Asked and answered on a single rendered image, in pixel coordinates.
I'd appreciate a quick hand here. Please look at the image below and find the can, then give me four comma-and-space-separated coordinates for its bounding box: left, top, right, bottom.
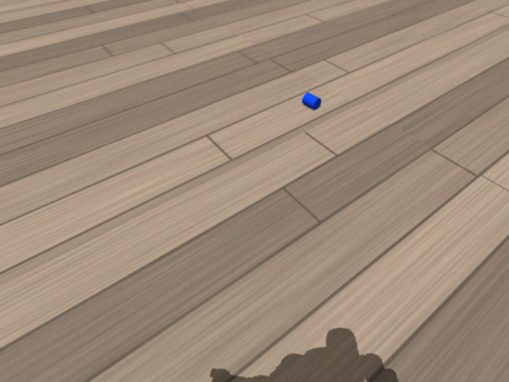
302, 93, 321, 110

